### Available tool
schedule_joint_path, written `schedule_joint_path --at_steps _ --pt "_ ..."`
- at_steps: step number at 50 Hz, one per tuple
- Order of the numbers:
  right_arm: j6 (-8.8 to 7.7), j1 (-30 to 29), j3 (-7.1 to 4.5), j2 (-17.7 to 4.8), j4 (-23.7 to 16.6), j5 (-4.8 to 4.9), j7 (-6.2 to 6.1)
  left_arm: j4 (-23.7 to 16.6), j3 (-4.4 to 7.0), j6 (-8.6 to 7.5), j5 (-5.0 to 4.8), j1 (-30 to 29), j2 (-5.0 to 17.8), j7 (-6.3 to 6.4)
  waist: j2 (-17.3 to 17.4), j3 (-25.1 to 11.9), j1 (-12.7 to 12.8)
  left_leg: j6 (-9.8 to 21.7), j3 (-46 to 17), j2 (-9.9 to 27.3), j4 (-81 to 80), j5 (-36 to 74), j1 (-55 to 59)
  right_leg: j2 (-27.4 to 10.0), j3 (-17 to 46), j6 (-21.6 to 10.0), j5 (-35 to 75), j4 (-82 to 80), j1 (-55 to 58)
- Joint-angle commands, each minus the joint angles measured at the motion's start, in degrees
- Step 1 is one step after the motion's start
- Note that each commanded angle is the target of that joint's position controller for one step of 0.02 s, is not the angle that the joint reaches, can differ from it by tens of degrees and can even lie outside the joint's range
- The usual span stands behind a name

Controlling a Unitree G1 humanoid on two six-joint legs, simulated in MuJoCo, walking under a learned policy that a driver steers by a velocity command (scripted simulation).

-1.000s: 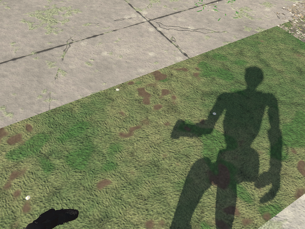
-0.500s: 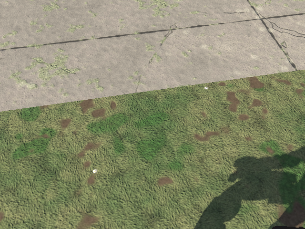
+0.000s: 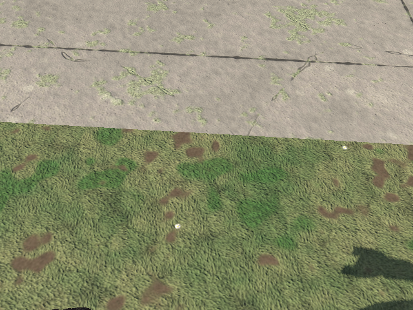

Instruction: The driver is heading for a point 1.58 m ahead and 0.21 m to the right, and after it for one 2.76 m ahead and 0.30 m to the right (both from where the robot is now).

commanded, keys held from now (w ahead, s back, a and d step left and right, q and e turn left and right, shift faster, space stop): no key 1.00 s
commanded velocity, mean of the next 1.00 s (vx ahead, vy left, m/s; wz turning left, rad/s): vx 0.00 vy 0.00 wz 0.10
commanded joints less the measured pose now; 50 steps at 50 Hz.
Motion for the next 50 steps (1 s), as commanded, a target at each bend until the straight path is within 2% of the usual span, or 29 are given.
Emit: schedule_joint_path --at_steps 1,2,3,4,5,6,7,9,10,12,13,15,16,17,18,19,20,21,22,23,25,35,41,50 --pt "-0.06 -1.0 -1.91 -7.5 -3.4 0.8 -0.09 -3.8 0.76 -1.18 -0.4 1.5 3.6 -0.82 10.5 -7.2 1.3 9.6 -17.8 13.3 -7.0 13.8 10.5 0.1 -1.0 -1.5 4.1 -13.5 5.4" --pt "0.04 -0.9 -1.7 -6.9 -3.1 1.18 -0.16 -3.3 0.84 -1.42 0.0 3.1 3.5 -1.16 9.2 -7.1 2.3 7.8 -16.9 11.6 -5.7 11.9 8.3 -0.5 -0.9 -2.8 10.1 -20.3 10.6" --pt "-0.21 0.0 -1.27 -5.2 -3.3 0.77 -0.23 -3.5 1.31 -1.6 1.23 4.4 5.7 -1.16 4.2 -7.5 2.0 4.8 -13.6 8.7 -1.2 4.8 2.5 -6.8 4.2 -5.4 16.9 -22.0 16.7" --pt "-0.89 1.3 -0.7 -3.0 -4.0 0.07 0.06 -4.1 2.04 -1.37 2.2 2.4 9.9 -0.96 -10.2 -5.8 -1.4 0.9 -2.8 0.5 6.8 -9.0 -7.3 -16.4 14.0 -11.6 27.8 -23.3 19.8" --pt "-1.68 -2.4 -1.58 -6.5 -4.6 -0.6 0.32 -4.4 1.87 -1.54 2.69 2.0 7.6 -1.21 -17.8 -4.3 1.2 -2.5 1.8 0.0 13.5 -20.6 -9.6 -23.4 22.8 -19.5 27.6 -27.0 14.9" --pt "-1.88 -4.6 -2.62 -9.1 -4.2 -0.18 0.62 -5.5 1.5 -1.85 2.65 1.6 6.3 -0.98 -13.9 -3.3 3.0 -4.2 1.1 1.6 22.7 -21.8 -10.3 -22.8 22.5 -20.9 26.2 -27.7 15.1" --pt "-1.63 -4.6 -2.86 -8.8 -3.1 0.36 0.73 -5.8 1.7 -1.78 1.92 1.2 6.5 -0.36 -10.4 -2.9 2.9 -5.5 1.0 1.2 29.3 -20.9 -11.7 -20.8 20.1 -19.8 25.0 -27.1 15.6" --pt "-0.68 -2.8 -2.33 -6.2 -1.3 0.08 0.8 -6.4 1.06 -1.82 0.56 -0.9 5.5 0.19 -6.5 -2.0 1.5 -6.8 0.5 2.7 34.7 -17.2 -12.0 -17.9 15.5 -17.3 24.9 -26.0 15.0" --pt "-0.53 -2.4 -1.67 -4.2 -0.7 0.04 0.89 -6.6 0.51 -1.73 0.59 -1.6 4.4 0.15 -5.5 -2.1 0.9 -7.0 1.8 3.1 33.4 -15.4 -9.8 -15.5 12.0 -16.2 26.1 -25.7 13.6" --pt "-0.73 -3.4 -0.09 -0.6 -0.7 -0.02 1.28 -6.6 -0.12 -1.49 0.73 -2.0 2.7 -0.24 -7.6 -2.9 1.2 -7.1 4.7 4.6 21.5 -12.0 -4.1 -11.1 6.7 -14.2 25.5 -25.0 12.9" --pt "-0.99 -4.8 0.58 0.7 -0.9 0.02 1.56 -6.2 -0.18 -1.27 0.81 -0.8 2.7 -0.43 -9.2 -3.5 2.1 -6.9 6.0 4.7 15.0 -12.4 -1.1 -10.5 5.8 -14.3 25.8 -24.3 13.6" --pt "-1.13 -4.1 0.42 -0.1 -0.3 0.24 1.86 -5.2 0.17 -0.71 0.71 2.6 4.4 -0.89 -10.6 -4.6 2.8 -6.7 8.0 3.8 4.1 -10.6 3.8 -11.2 7.0 -15.3 25.8 -22.5 15.3" --pt "-1.18 -2.3 0.16 -0.7 0.6 0.28 1.97 -5.0 0.14 -0.51 0.29 3.1 4.7 -1.07 -10.2 -4.5 1.7 -5.9 8.8 3.3 -4.3 -3.5 8.0 -11.4 7.3 -14.9 25.4 -21.6 14.4" --pt "-1.16 -1.8 0.01 -1.7 0.9 -0.06 1.96 -4.1 0.0 -0.73 -0.07 5.5 4.4 -1.34 -9.5 -3.7 1.5 -4.6 7.4 3.7 -10.9 2.7 12.0 -11.2 7.6 -13.3 25.4 -21.4 12.6" --pt "-1.22 -1.5 -0.35 -4.5 -0.1 -0.87 1.61 -3.4 -0.19 -1.44 0.05 7.4 4.1 -1.61 -6.9 -4.7 1.9 -2.8 2.4 7.3 -11.0 10.3 17.8 -10.6 7.3 -10.2 21.9 -20.8 8.9" --pt "-1.12 -1.1 -1.04 -8.6 -0.8 -1.34 1.14 -3.9 -0.42 -2.36 1.24 8.6 3.5 -2.12 1.2 -6.5 4.1 -0.2 -1.6 12.6 -6.5 22.7 21.9 -7.2 3.8 -7.3 15.1 -18.0 5.0" --pt "-1.14 -2.0 -0.47 -5.8 0.9 -1.07 1.76 -3.7 -1.27 -2.62 1.59 8.3 0.5 -1.79 10.5 -7.7 4.6 3.0 -1.7 12.4 -7.5 9.1 14.4 -4.4 -0.7 -4.2 6.7 -19.0 9.2" --pt "-1.42 -3.7 0.43 -1.9 -0.1 -0.99 2.4 -3.7 -0.82 -2.46 1.86 4.7 2.6 -1.38 7.5 -4.4 2.7 2.9 -1.5 10.1 -9.7 -1.0 10.6 -3.7 -1.3 -2.8 6.9 -18.0 10.5" --pt "-1.65 -4.0 0.79 -0.9 0.3 -1.46 2.51 -3.7 -0.61 -2.15 1.61 3.2 2.6 -1.09 6.6 -2.7 2.3 2.0 -1.1 9.4 -10.8 -6.3 8.3 -3.4 -1.6 -2.6 7.5 -17.7 10.6" --pt "-1.94 -4.3 0.71 -1.7 0.2 -1.41 2.49 -3.4 -0.59 -1.74 1.42 3.4 2.3 -0.8 6.4 -0.7 2.3 1.6 -0.7 8.7 -11.3 -8.1 6.7 -3.4 -1.4 -2.8 7.6 -17.7 10.3" --pt "-2.45 -3.3 0.79 -1.8 1.0 -1.15 2.12 -3.0 -0.51 -1.59 1.29 4.9 2.1 -0.62 5.5 1.0 2.5 1.1 -0.6 8.4 -11.7 -9.7 5.2 -3.9 -0.7 -3.1 8.6 -18.4 10.4" --pt "-3.17 -0.6 1.38 -0.3 4.2 -0.85 1.98 1.3 -0.1 -2.0 1.03 8.4 1.7 -0.51 0.8 0.8 2.1 1.4 0.9 7.0 -10.6 -5.9 6.9 -4.4 -0.1 -2.8 10.8 -19.3 11.4" --pt "-3.2 0.9 1.47 -0.2 6.8 -0.7 1.98 3.7 -0.05 -1.88 0.93 9.6 2.2 -0.23 0.2 0.2 2.0 1.5 2.1 6.3 -10.1 -1.0 8.4 -4.7 0.2 -2.8 12.5 -19.5 12.0" --pt "-2.92 3.5 1.37 -0.9 11.0 -0.4 1.36 7.2 -0.17 -1.27 0.76 11.1 2.6 0.42 0.0 0.1 1.9 1.3 3.5 5.9 -9.6 5.3 10.0 -4.8 0.2 -3.1 15.7 -19.9 12.9"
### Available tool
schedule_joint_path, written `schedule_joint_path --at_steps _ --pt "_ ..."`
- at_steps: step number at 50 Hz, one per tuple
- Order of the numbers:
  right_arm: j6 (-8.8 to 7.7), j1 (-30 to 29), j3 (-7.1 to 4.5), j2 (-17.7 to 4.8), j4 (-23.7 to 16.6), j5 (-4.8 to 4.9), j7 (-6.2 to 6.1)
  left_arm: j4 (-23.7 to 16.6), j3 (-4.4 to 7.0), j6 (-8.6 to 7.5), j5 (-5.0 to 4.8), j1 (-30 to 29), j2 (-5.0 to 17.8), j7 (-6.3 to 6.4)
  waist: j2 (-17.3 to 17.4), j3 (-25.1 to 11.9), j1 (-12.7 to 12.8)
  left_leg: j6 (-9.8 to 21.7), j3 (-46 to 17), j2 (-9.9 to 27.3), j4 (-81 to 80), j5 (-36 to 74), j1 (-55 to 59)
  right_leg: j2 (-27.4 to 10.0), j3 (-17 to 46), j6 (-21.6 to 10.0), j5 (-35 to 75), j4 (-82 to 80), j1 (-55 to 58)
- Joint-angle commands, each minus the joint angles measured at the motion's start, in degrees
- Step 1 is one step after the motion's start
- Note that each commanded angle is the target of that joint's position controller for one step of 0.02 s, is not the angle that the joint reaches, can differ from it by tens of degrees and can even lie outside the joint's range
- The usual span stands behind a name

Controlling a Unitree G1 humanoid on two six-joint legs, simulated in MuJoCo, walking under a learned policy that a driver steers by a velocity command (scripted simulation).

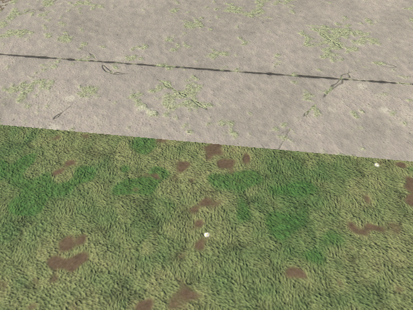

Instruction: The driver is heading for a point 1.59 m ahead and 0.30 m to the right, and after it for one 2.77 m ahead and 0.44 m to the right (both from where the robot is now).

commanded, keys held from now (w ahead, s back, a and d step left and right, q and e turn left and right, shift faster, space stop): no key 0.60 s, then w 0.40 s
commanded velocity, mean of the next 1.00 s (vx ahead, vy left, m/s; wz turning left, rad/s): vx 0.10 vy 0.00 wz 0.00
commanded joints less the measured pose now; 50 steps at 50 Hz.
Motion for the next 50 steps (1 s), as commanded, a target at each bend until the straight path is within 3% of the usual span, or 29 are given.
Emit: schedule_joint_path --at_steps 1,15,30,31,32,33,34,35,36,37,38,39,40,41,42,43,44,45,46,48,49,50 --pt "-0.61 0.6 -1.17 -5.2 -1.8 0.07 -0.35 -1.6 1.15 -0.39 -0.04 1.2 5.4 0.36 0.1 -1.1 0.0 2.5 -3.0 2.9 -6.1 9.6 -1.2 -0.6 0.7 -2.6 8.1 -3.9 1.6" --pt "-0.13 3.5 -1.03 -6.0 5.3 0.25 -1.03 4.7 0.53 0.23 -0.06 2.9 5.3 0.63 -0.2 0.7 -0.1 2.0 -2.1 2.5 -7.9 9.0 -0.9 -0.1 0.2 -3.0 7.8 -6.1 2.2" --pt "0.22 6.4 -0.22 -5.4 11.5 0.37 -1.14 10.2 -0.73 0.45 -0.13 5.2 4.5 0.49 -0.2 1.9 -0.2 1.6 -1.3 2.2 -9.2 7.9 -0.9 0.4 -0.1 -3.4 6.8 -7.7 1.9" --pt "0.3 7.6 -0.09 -4.9 12.3 0.4 -1.19 11.0 -0.89 0.52 -0.2 6.2 3.9 0.5 -0.1 0.6 -0.3 1.8 -0.8 1.6 -9.5 1.6 -0.4 1.2 -1.0 -3.5 1.6 -7.4 2.5" --pt "-0.86 6.3 -1.91 -9.1 10.3 -1.32 3.07 8.8 1.08 0.16 1.19 4.1 8.5 -3.63 -0.1 6.5 -0.1 3.4 -3.1 2.7 -15.6 -20.1 -4.8 1.4 -0.9 -3.5 -18.0 -11.3 -2.4" --pt "-1.68 7.2 -3.5 -12.5 10.5 -2.01 4.83 8.6 2.16 0.03 2.16 3.8 10.4 -5.31 1.7 10.0 -0.6 5.2 -5.9 4.8 -17.6 -27.1 -6.3 1.7 -0.8 -4.1 -23.4 -10.3 -5.3" --pt "-2.52 9.8 -4.2 -12.6 11.0 -2.26 5.01 8.6 2.4 -0.26 2.87 4.6 8.6 -5.55 3.8 8.5 -1.3 7.8 -10.1 8.3 -19.2 -29.0 -3.4 2.0 -1.5 -4.1 -21.2 -7.3 -6.4" --pt "-3.34 12.3 -4.33 -10.9 11.5 -1.83 4.03 8.4 2.34 -1.01 3.27 4.2 5.7 -4.81 6.4 6.2 -2.5 10.4 -14.9 12.7 -21.2 -28.5 2.1 2.9 -4.1 -3.0 -13.5 -2.2 -8.0" --pt "-4.08 10.0 -4.18 -10.1 10.3 -1.52 2.47 7.1 2.18 -2.3 3.69 2.4 3.7 -3.66 8.5 5.3 -2.6 12.4 -18.8 16.8 -22.4 -26.0 3.8 2.7 -4.7 -2.9 -7.9 2.1 -9.0" --pt "-4.69 5.6 -3.68 -8.9 8.0 -1.94 0.96 5.6 2.13 -3.71 3.66 0.7 3.0 -2.6 8.1 4.0 -1.7 13.7 -20.5 18.9 -24.0 -21.0 0.4 1.5 -2.3 -4.4 -6.8 5.5 -5.8" --pt "-5.28 -0.6 -3.35 -8.3 5.1 -2.09 -0.41 4.4 2.17 -4.68 3.17 0.6 2.8 -2.05 7.6 3.0 0.5 13.2 -18.5 18.0 -25.3 -18.0 -2.7 0.8 -1.6 -6.0 -9.1 4.3 -1.3" --pt "-5.16 -4.1 -3.37 -8.7 3.6 -1.3 -1.47 4.4 2.31 -5.33 2.58 2.6 2.8 -2.1 7.0 2.6 2.5 12.3 -15.5 15.9 -24.4 -16.8 -4.2 1.0 -2.6 -7.1 -6.8 -0.7 3.1" --pt "-4.08 -5.0 -3.54 -9.6 3.5 -0.56 -1.79 6.0 2.55 -5.93 2.27 6.6 3.2 -2.56 5.1 2.7 4.2 12.4 -12.8 13.8 -21.2 -18.1 -4.9 2.1 -4.6 -7.6 0.4 -9.2 8.1" --pt "-2.65 -1.2 -3.68 -9.4 5.1 -1.3 -1.4 7.9 2.62 -6.52 2.58 10.4 3.1 -2.98 2.0 2.4 3.9 12.5 -10.2 11.4 -15.3 -17.9 -5.2 2.1 -4.7 -6.9 3.9 -13.9 13.8" --pt "-1.97 3.8 -3.48 -7.0 7.0 -3.56 -0.59 8.7 2.34 -7.3 3.22 14.3 2.3 -3.29 -1.2 0.8 3.6 11.5 -6.7 7.7 -4.7 -14.2 -8.3 -0.5 -0.9 -7.3 1.0 -13.2 20.2" --pt "-2.67 0.6 -2.37 -1.6 4.3 -5.71 0.69 9.9 2.56 -8.11 3.3 22.7 5.6 -2.71 -11.1 0.0 6.7 6.7 -1.0 -0.2 14.4 -12.6 -24.4 -14.3 22.8 -19.1 -10.1 -18.0 28.2" --pt "-4.8 -6.1 -2.85 -1.8 1.7 -5.54 1.3 9.6 1.59 -8.89 4.2 25.2 6.6 -2.67 -11.3 6.4 9.5 7.1 -11.6 -2.0 27.2 -13.7 -38.9 -20.7 35.6 -23.9 -18.9 -24.7 28.5" --pt "-6.05 -6.6 -3.35 -4.0 2.3 -3.7 1.3 8.3 1.01 -9.11 4.56 17.8 6.2 -3.32 -6.1 8.9 5.6 8.3 -13.2 -0.6 37.4 -8.9 -44.5 -21.3 30.2 -22.2 -16.6 -24.4 26.3" --pt "-6.59 -4.5 -3.84 -5.7 3.7 -2.9 1.4 6.8 0.1 -8.62 4.52 13.1 3.7 -3.92 -4.1 5.5 3.3 8.8 -10.1 0.5 44.9 -5.9 -42.0 -17.8 22.1 -19.5 -11.2 -23.0 23.5" --pt "-5.88 -4.1 -3.43 -3.5 3.5 -3.68 2.53 4.1 -2.08 -7.98 3.83 7.0 0.1 -3.86 -3.4 4.1 -0.6 9.3 -5.6 3.9 46.1 1.2 -37.9 -13.5 11.9 -16.8 -0.6 -24.2 15.7" --pt "-5.33 -5.1 -3.24 -2.8 3.2 -4.02 3.15 2.7 -2.76 -7.6 3.42 5.0 -0.8 -3.3 -2.5 3.1 -1.5 8.1 -3.1 5.7 43.3 3.9 -35.1 -12.0 8.6 -15.9 3.5 -25.6 12.5" --pt "-4.9 -7.1 -2.99 -2.2 2.6 -3.63 3.65 2.5 -2.95 -7.47 3.22 5.9 -0.4 -2.83 -3.1 2.5 -0.8 6.4 -1.1 6.6 39.3 6.2 -33.3 -10.4 5.9 -15.6 6.7 -26.2 10.9"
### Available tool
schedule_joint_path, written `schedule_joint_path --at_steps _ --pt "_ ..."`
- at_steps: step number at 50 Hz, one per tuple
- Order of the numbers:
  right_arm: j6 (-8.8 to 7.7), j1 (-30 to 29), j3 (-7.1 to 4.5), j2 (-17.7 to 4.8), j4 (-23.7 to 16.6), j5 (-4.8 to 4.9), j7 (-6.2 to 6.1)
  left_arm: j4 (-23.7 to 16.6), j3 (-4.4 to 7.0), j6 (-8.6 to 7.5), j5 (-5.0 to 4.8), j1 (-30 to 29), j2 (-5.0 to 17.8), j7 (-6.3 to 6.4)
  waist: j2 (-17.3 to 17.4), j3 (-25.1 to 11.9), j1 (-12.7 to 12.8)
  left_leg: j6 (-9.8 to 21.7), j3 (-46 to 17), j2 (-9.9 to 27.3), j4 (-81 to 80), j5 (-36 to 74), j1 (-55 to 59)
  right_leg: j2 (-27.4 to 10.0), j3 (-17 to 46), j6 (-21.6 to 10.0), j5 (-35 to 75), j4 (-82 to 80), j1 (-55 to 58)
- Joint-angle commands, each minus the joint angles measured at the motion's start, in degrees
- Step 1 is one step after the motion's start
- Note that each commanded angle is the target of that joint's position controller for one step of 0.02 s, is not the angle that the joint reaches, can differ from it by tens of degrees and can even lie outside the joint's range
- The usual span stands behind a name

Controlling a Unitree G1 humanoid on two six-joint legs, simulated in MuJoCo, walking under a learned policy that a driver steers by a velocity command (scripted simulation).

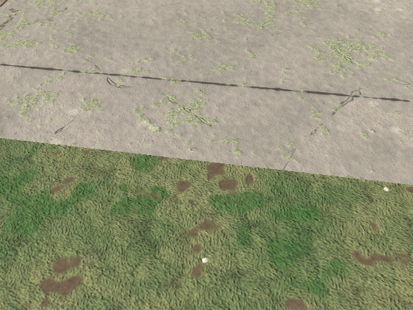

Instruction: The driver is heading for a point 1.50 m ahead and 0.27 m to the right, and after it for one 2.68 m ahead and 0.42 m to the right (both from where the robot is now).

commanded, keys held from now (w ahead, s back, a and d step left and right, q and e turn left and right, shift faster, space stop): w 1.00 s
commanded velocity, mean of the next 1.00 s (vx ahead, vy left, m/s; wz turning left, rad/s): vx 0.48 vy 0.00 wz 0.00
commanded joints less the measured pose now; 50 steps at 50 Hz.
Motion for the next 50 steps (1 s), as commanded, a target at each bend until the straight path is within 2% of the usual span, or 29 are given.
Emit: schedule_joint_path --at_steps 1,3,5,8,11,12,13,14,15,16,17,18,20,23,25,27,30,33,35,36,37,38,39,40,41,42,44,46,50 --pt "0.04 -6.6 0.84 0.9 -4.9 0.8 1.67 -4.6 -0.85 -0.28 -0.43 -2.6 3.7 0.87 -4.7 5.8 -1.6 -3.2 3.6 5.0 -5.9 7.3 -9.9 -12.9 7.8 -10.3 10.0 -9.9 -2.7" --pt "0.58 -11.7 1.96 2.7 -6.5 1.35 1.85 -2.7 -0.53 -0.03 -0.84 1.0 5.7 0.11 -4.0 6.3 0.3 -6.6 7.2 3.9 -20.0 5.7 -3.2 -10.9 3.9 -10.2 15.8 -9.8 -6.1" --pt "0.94 -14.9 2.26 2.1 -7.6 1.12 1.79 -0.7 0.41 0.27 -1.48 4.4 8.8 -1.17 -5.7 7.2 1.3 -6.9 7.7 2.8 -26.7 4.4 -2.7 -13.8 5.8 -11.1 21.6 -7.8 -3.7" --pt "0.88 -16.3 1.64 -0.8 -8.6 1.04 1.49 0.3 1.03 0.42 -1.26 4.2 8.6 -2.18 -6.7 6.5 0.1 -3.2 6.5 1.9 -33.5 7.8 -4.5 -18.0 8.0 -11.7 28.6 -5.0 5.0" --pt "0.48 -11.9 0.22 -4.4 -8.0 2.82 0.91 0.3 1.83 1.06 -0.02 2.2 10.7 -1.86 -6.4 1.0 -4.6 1.4 9.6 -2.7 -37.8 15.7 15.3 -13.8 2.7 -7.4 46.7 4.7 1.3" --pt "-0.36 7.0 -2.9 -11.4 -3.0 7.82 -0.69 -0.8 3.58 2.45 -5.74 -1.2 15.3 0.92 -9.9 -2.9 -12.8 1.2 4.2 1.1 -33.3 21.3 32.1 -9.4 0.2 -2.9 46.5 22.0 -6.8" --pt "-0.29 19.2 -4.23 -17.2 -0.3 6.79 -1.68 -1.5 1.62 1.87 -5.65 4.2 8.5 1.71 2.7 -15.3 -13.2 8.7 -16.8 14.8 -35.4 18.8 57.9 -1.8 -1.7 2.5 24.8 45.1 -29.1" --pt "0.0 20.8 -3.28 -14.9 0.4 6.29 -1.8 -0.6 0.13 0.64 -5.24 5.3 2.4 1.55 10.9 -19.5 -11.6 12.3 -37.0 22.2 -47.0 13.7 60.5 3.7 6.3 3.5 -18.4 61.3 -37.6" --pt "-0.14 16.5 -1.78 -10.0 0.6 5.66 -1.95 -1.9 1.45 -0.48 -7.04 -0.8 5.5 0.82 10.1 -11.8 -10.3 9.7 -33.2 19.7 -49.9 7.7 53.0 0.3 11.2 2.1 -16.3 69.3 -43.9" --pt "-0.26 8.6 -0.56 -6.4 -0.8 5.19 -1.94 -4.6 2.21 -1.07 -7.63 -7.0 8.3 0.36 7.2 -4.7 -7.7 7.5 -24.1 18.5 -51.7 8.4 43.2 -3.6 8.9 0.7 -9.4 69.2 -46.5" --pt "-0.54 4.4 0.72 -2.4 -1.2 4.52 -1.29 -5.9 3.02 -0.92 -6.71 -10.7 9.7 0.52 3.1 -1.3 -6.0 6.2 -17.1 16.7 -54.7 9.6 34.2 -6.4 6.8 -0.2 -4.3 67.3 -44.4" --pt "-0.94 2.2 1.22 -1.2 -1.1 4.02 -0.81 -6.5 3.5 -0.13 -6.04 -10.2 9.3 0.85 2.9 0.5 -3.8 5.0 -12.2 14.6 -57.6 8.5 27.9 -8.5 6.5 -0.8 -1.0 64.6 -40.8" --pt "-1.14 1.4 1.16 -1.9 0.0 4.0 -0.48 -6.2 3.3 1.7 -5.88 -6.9 6.6 0.99 3.3 2.4 -0.9 4.3 -7.4 12.0 -61.0 6.4 21.3 -10.2 6.3 -0.9 0.8 61.6 -37.4" --pt "-1.69 3.3 0.91 -5.2 1.2 3.76 -0.88 -8.1 3.45 2.89 -4.72 -10.2 7.9 1.49 1.2 5.8 0.3 5.1 -1.8 10.1 -63.1 13.6 16.5 -10.9 5.2 0.7 7.7 53.4 -40.1" --pt "-1.62 4.5 0.87 -6.7 1.3 3.96 -1.62 -9.9 3.26 2.55 -4.09 -15.3 8.3 1.29 0.9 6.2 -0.8 4.2 1.5 8.0 -63.0 17.5 15.8 -10.2 3.8 1.4 15.8 41.2 -38.5" --pt "-1.56 7.5 0.75 -8.2 1.8 4.42 -2.1 -11.0 2.7 2.13 -4.6 -20.4 7.5 0.87 0.8 5.7 -2.9 3.5 2.4 7.8 -63.7 18.0 17.8 -8.3 2.2 1.7 20.8 30.5 -34.9" --pt "-1.02 11.8 0.23 -10.2 3.4 5.36 -2.3 -12.7 2.54 2.12 -5.15 -26.3 8.5 0.06 0.5 6.7 -5.0 3.0 1.1 10.7 -62.6 15.5 26.9 -7.2 2.8 1.5 21.7 22.2 -36.3" --pt "0.5 14.0 -0.18 -10.1 4.6 5.36 -2.48 -14.3 2.82 1.96 -4.97 -29.1 9.8 -1.1 0.6 7.2 -5.3 2.1 0.2 13.9 -58.1 19.6 36.5 -6.7 3.4 -0.4 15.8 18.7 -39.1" --pt "1.29 12.7 -0.46 -10.7 4.2 5.03 -2.59 -13.9 3.65 1.66 -5.01 -25.8 11.6 -1.6 2.3 4.8 -2.8 0.8 0.7 14.0 -52.7 31.1 38.7 -4.4 1.7 -2.0 10.7 16.9 -32.2" --pt "1.68 11.2 -0.44 -10.7 3.9 4.91 -2.62 -12.2 4.64 1.56 -4.95 -19.9 13.2 -1.52 3.1 1.4 0.6 -0.1 2.2 12.3 -45.6 40.4 37.8 -2.2 -0.2 -3.3 9.7 15.9 -23.5" --pt "1.88 10.7 0.2 -9.2 3.2 4.4 -2.59 -9.0 6.28 1.57 -4.96 -9.1 16.4 -1.14 2.2 -5.2 5.1 -1.8 4.4 8.9 -32.8 41.2 31.8 -2.7 0.8 -5.4 11.2 17.1 -7.9" --pt "1.21 16.1 1.85 -4.0 1.8 3.71 -2.13 -7.3 7.72 1.69 -3.64 0.5 22.3 -0.64 -7.8 -15.6 4.9 -5.3 7.1 2.3 -9.6 21.3 10.4 -17.6 22.0 -13.0 9.2 17.5 17.4" --pt "-0.36 18.9 3.04 -1.1 2.9 3.96 -1.43 -6.4 7.3 1.95 -4.27 2.7 21.4 -0.92 -16.1 -22.3 4.1 -6.7 0.1 -5.2 3.4 -16.9 -2.9 -24.8 45.0 -18.1 0.2 7.2 26.6" --pt "-1.5 13.0 1.17 -7.5 1.9 5.9 -1.14 -6.8 6.09 1.94 -4.51 -0.4 17.1 -0.64 -12.0 -15.9 4.5 -5.6 -3.9 -1.5 9.2 -15.4 -9.4 -22.6 41.2 -14.9 -4.1 5.1 22.0" --pt "-2.15 7.4 0.81 -9.2 -0.1 6.71 -1.26 -8.1 5.48 2.0 -4.67 -6.5 15.2 -0.34 -9.0 -8.0 3.2 -5.0 -1.9 1.7 8.5 -9.4 -11.0 -21.0 32.3 -12.6 -0.3 3.7 12.5" --pt "-2.18 4.5 0.63 -9.0 -0.6 6.12 -1.77 -8.9 4.92 1.97 -4.27 -11.0 13.5 -0.37 -4.5 -3.8 1.4 -5.1 -0.6 4.4 5.7 -4.4 -8.4 -19.1 25.9 -11.7 5.3 1.7 3.2" --pt "-0.78 5.6 0.26 -6.8 -0.5 5.22 -2.16 -8.5 4.16 1.64 -3.28 -14.0 10.5 -0.83 -5.1 -0.6 -2.4 -5.2 -0.9 7.4 0.4 0.3 -1.5 -15.2 18.1 -10.2 9.7 -2.1 -7.2" --pt "0.46 6.7 0.38 -4.7 -0.3 5.12 -2.36 -7.0 4.29 1.16 -3.67 -12.4 10.9 -0.94 -5.2 0.7 -3.6 -5.7 -0.3 7.9 -2.7 1.7 -0.6 -14.1 14.1 -10.9 13.0 -4.3 -9.9" --pt "0.86 -1.3 0.19 -5.1 -3.1 4.2 -2.45 -5.1 4.92 1.34 -3.79 -8.6 13.5 0.16 -3.5 3.6 -2.4 -7.4 0.3 8.3 -14.5 11.7 -7.5 -13.7 10.2 -10.8 18.7 -6.1 -8.0"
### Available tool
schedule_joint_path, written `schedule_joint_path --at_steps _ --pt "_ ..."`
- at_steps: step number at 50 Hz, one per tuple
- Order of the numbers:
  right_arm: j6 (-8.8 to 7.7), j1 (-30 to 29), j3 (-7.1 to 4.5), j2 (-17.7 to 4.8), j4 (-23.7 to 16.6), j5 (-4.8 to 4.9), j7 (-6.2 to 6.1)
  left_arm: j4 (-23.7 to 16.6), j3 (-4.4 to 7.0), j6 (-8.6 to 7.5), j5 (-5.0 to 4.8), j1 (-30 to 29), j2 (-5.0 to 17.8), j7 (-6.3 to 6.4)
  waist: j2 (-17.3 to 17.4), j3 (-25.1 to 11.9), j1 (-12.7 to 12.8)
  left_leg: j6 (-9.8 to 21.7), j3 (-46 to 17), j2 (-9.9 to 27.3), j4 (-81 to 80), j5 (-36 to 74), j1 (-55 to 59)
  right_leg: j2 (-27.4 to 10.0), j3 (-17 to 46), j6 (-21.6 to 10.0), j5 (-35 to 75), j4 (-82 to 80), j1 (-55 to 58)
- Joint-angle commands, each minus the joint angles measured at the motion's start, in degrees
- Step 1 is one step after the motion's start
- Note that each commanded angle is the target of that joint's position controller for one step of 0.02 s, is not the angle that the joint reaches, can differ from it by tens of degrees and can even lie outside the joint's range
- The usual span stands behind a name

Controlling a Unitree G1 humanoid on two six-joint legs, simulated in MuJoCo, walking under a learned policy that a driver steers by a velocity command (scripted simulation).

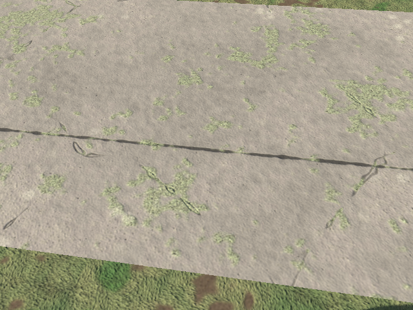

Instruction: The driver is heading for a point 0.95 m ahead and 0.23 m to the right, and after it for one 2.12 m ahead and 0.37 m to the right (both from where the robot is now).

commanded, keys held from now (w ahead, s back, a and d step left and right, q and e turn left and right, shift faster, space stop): w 0.36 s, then w+e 0.64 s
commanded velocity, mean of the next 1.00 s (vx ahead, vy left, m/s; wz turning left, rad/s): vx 0.50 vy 0.00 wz -0.25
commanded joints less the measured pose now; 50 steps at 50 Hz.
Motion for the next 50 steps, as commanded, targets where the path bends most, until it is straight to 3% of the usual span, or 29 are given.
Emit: schedule_joint_path --at_steps 1,5,10,12,13,14,15,16,17,18,19,20,22,24,26,29,32,37,40,41,42,43,44,45,46,47,48,49,50 --pt "-0.05 -0.7 -0.41 -1.8 -2.8 -0.47 0.07 -2.6 1.5 -0.67 -0.25 -0.9 8.0 0.88 -4.8 1.1 -1.9 -0.9 -0.8 1.3 -8.9 9.0 -3.4 -15.3 10.3 -8.1 13.1 -9.4 1.2" --pt "-0.49 -8.9 0.23 -0.9 -4.9 0.01 0.94 -0.9 1.63 -0.31 -0.91 2.7 9.0 1.35 -5.1 2.7 0.8 -0.9 1.6 -1.3 -21.9 16.5 -0.6 -14.2 7.3 -6.5 10.9 -9.9 3.6" --pt "-1.17 -15.3 0.55 -1.7 -7.6 0.57 2.55 1.8 2.11 0.92 -1.3 6.4 9.5 1.69 -5.6 5.0 2.2 0.9 1.5 -2.5 -28.6 11.4 -2.7 -18.1 8.1 -6.2 12.6 -6.0 13.3" --pt "-1.58 -13.9 0.19 -2.9 -7.7 0.64 3.08 2.0 2.49 1.43 -1.4 5.4 10.2 1.96 -6.5 3.8 0.5 2.4 2.3 -3.7 -30.2 7.1 1.0 -19.1 8.2 -5.3 18.7 -2.8 15.6" --pt "-1.73 -10.8 -0.38 -4.1 -6.9 0.58 3.11 1.8 2.66 1.65 -1.4 4.2 10.7 2.03 -7.4 1.8 -1.4 3.3 3.7 -5.3 -30.7 5.4 6.5 -18.8 7.6 -4.6 27.0 0.5 15.7" --pt "-1.78 -4.2 -1.43 -5.8 -4.9 0.4 2.95 1.5 2.56 1.95 -1.42 2.7 10.6 2.04 -7.6 -2.1 -5.1 4.6 5.5 -7.4 -31.8 5.7 16.1 -16.8 5.8 -3.4 35.6 7.9 14.3" --pt "-1.75 6.5 -2.93 -8.9 -1.7 0.13 2.51 0.9 1.91 2.09 -1.0 2.2 9.0 2.06 -6.1 -8.7 -9.3 6.8 3.5 -5.8 -30.2 7.5 32.1 -13.6 3.6 -1.6 34.0 20.5 7.2" --pt "-1.54 15.9 -4.31 -14.5 0.0 -1.11 1.99 -0.4 0.37 1.41 -0.26 7.1 4.2 1.61 4.5 -18.5 -9.2 14.5 -18.2 9.0 -30.1 4.6 56.2 -6.5 1.0 2.2 12.2 43.1 -14.2" --pt "-1.14 17.4 -3.59 -12.7 0.7 -0.24 2.09 0.4 -0.61 -0.09 -0.88 8.7 1.9 1.1 13.2 -24.2 -8.5 19.7 -39.6 15.8 -40.1 -2.8 63.8 0.3 7.2 3.7 -23.5 56.8 -27.3" --pt "-1.17 13.5 -2.38 -9.1 0.1 0.18 2.05 -0.5 0.91 -1.3 -2.5 4.0 7.5 0.83 9.0 -17.3 -8.8 16.6 -34.8 13.6 -41.7 -7.0 58.8 -3.5 11.5 2.5 -22.7 62.1 -33.7" --pt "-1.23 8.4 -1.77 -6.7 -1.3 -0.05 1.76 -1.8 1.14 -1.77 -3.51 -0.7 8.8 0.92 5.4 -10.6 -7.7 14.2 -25.5 12.2 -42.6 -4.9 50.1 -6.6 10.2 1.6 -17.8 61.5 -34.9" --pt "-1.5 4.0 -1.15 -4.8 -1.9 -0.51 1.88 -2.1 1.34 -1.53 -3.09 -3.0 8.4 1.37 0.7 -5.8 -5.7 12.5 -18.8 10.1 -44.9 -0.5 40.7 -9.3 9.0 1.6 -12.9 57.6 -32.3" --pt "-2.22 1.1 -0.41 -2.1 -1.6 -1.45 2.15 -1.4 1.91 0.35 -2.25 -1.3 6.6 1.92 2.1 -2.5 -2.2 10.3 -11.0 7.0 -48.7 2.9 30.8 -11.9 10.0 1.5 -8.2 52.3 -25.6" --pt "-2.65 2.5 -0.73 -3.1 -0.3 -1.61 1.99 -1.1 1.75 1.76 -2.34 0.0 4.3 2.0 2.3 -0.9 -1.3 10.5 -6.4 6.5 -51.3 6.0 27.4 -12.2 10.3 1.8 -6.0 50.2 -24.7" --pt "-2.85 3.7 -1.18 -4.7 0.6 -1.84 1.3 -2.3 2.05 2.34 -2.13 -2.7 4.6 2.1 1.1 0.8 -1.3 10.4 -2.7 6.5 -52.6 9.5 27.7 -11.9 11.5 2.4 -1.0 46.5 -28.5" --pt "-2.66 4.7 -1.22 -5.3 1.1 -1.85 0.37 -3.8 2.22 2.14 -1.63 -6.7 4.5 1.54 0.5 1.7 -2.0 8.9 2.8 5.4 -53.0 13.5 29.9 -10.8 11.6 2.9 8.5 37.5 -31.3" --pt "-2.46 5.7 -1.16 -6.0 1.3 -1.44 -0.27 -5.8 1.57 1.89 -1.35 -12.4 3.3 0.49 0.3 3.1 -3.8 7.3 7.6 4.5 -53.8 13.7 30.7 -10.0 7.5 2.8 15.2 28.0 -29.2" --pt "-0.65 11.2 -1.67 -7.3 3.2 -0.57 -0.66 -10.5 0.69 2.08 -1.41 -20.4 2.6 -1.27 -0.8 5.7 -6.6 6.9 10.4 8.3 -49.7 19.6 42.9 -9.1 3.9 1.3 9.9 21.0 -34.2" --pt "0.62 9.4 -2.31 -9.2 2.3 -0.07 -1.05 -12.6 1.35 2.28 -1.57 -19.5 4.2 -2.4 1.7 3.5 -4.1 5.4 12.9 9.3 -41.8 40.2 45.8 -5.8 -0.6 -1.1 1.3 19.7 -28.1" --pt "1.03 8.7 -2.59 -10.2 1.9 0.05 -1.33 -12.5 2.05 2.44 -1.59 -16.6 5.6 -2.54 3.2 1.0 -2.1 4.8 13.7 9.2 -36.4 49.9 45.8 -3.6 -2.4 -2.3 -1.7 20.2 -22.8" --pt "1.49 7.6 -2.72 -10.8 1.4 0.07 -1.54 -11.3 3.27 2.53 -1.82 -10.0 7.7 -2.53 3.6 -2.6 1.7 3.8 14.5 8.2 -27.2 55.3 44.2 -1.2 -3.4 -3.9 -2.2 18.7 -14.1" --pt "1.51 6.7 -2.49 -10.5 0.7 0.19 -1.63 -9.0 5.27 2.65 -1.88 -0.4 11.5 -1.79 1.8 -7.5 6.7 1.7 15.4 5.7 -13.7 49.3 36.7 -0.1 -1.0 -6.4 1.6 14.3 1.1" --pt "0.67 8.2 -1.35 -6.7 -1.4 -1.23 -1.32 -7.7 6.96 3.14 -1.75 6.2 17.5 -0.35 -8.9 -13.1 6.6 -1.2 15.6 0.4 6.6 18.2 17.3 -12.6 19.7 -11.8 1.2 13.3 19.8" --pt "-1.89 10.5 0.63 -1.4 -3.8 -1.03 -0.13 -9.2 6.48 2.41 -1.52 4.2 19.1 -0.59 -16.5 -20.2 1.9 -3.0 3.6 -11.4 22.1 -23.7 -1.3 -23.9 51.9 -22.1 -4.3 3.0 32.8" --pt "-4.07 3.9 -0.59 -6.2 -5.1 1.06 0.88 -9.3 5.04 2.08 -0.93 4.9 14.1 -0.63 -10.3 -18.3 5.1 -1.3 -4.2 -7.8 24.0 -21.1 -7.8 -22.1 47.6 -18.7 -4.3 0.6 32.5" --pt "-5.01 1.0 -0.62 -6.8 -6.1 2.04 1.21 -9.6 4.3 1.65 -1.04 2.1 11.1 -0.47 -7.9 -11.5 4.1 0.0 -3.3 -5.1 20.6 -16.0 -9.4 -19.9 37.8 -16.1 -0.6 0.9 25.4" --pt "-5.16 0.8 -0.74 -6.3 -5.5 1.04 0.77 -10.6 3.81 1.36 -1.29 -2.4 9.7 -0.56 -2.1 -7.1 1.0 0.1 -2.9 -2.6 14.8 -12.2 -6.1 -17.2 31.2 -13.9 4.4 0.4 16.1" --pt "-4.54 1.0 -1.47 -7.2 -5.2 -0.15 0.34 -11.5 3.18 1.22 -1.2 -5.6 7.8 -0.46 -1.7 -4.6 -1.0 -0.5 -2.6 -1.0 10.0 -10.2 -2.1 -15.2 26.8 -12.7 9.2 -0.7 9.1" --pt "-3.6 2.0 -1.74 -7.2 -5.4 -0.47 0.37 -12.3 2.83 1.18 -0.79 -6.8 7.3 -0.23 -2.6 -4.0 -2.6 -1.2 -2.8 -0.3 7.9 -8.9 1.3 -14.2 25.4 -12.5 11.2 -2.0 4.6"
Velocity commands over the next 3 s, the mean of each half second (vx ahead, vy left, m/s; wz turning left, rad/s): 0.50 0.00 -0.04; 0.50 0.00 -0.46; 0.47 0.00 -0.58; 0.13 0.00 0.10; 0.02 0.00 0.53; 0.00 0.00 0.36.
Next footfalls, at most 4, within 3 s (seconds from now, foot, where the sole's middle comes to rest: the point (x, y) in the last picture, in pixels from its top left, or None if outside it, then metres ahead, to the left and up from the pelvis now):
0.30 left None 0.35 0.16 -0.78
0.86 right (260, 271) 0.63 -0.10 -0.78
1.34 left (234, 189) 0.97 -0.02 -0.78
1.76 right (306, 200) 0.92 -0.29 -0.78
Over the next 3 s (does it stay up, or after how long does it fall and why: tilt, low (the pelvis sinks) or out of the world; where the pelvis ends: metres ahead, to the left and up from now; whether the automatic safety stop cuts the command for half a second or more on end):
stays up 0.93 -0.11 -0.01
